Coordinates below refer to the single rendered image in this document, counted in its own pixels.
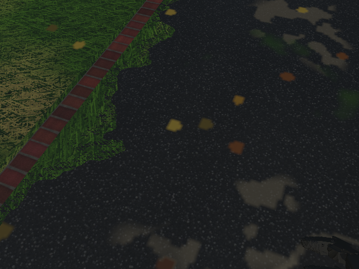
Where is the robot right hand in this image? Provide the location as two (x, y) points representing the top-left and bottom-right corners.
(301, 236), (359, 269)

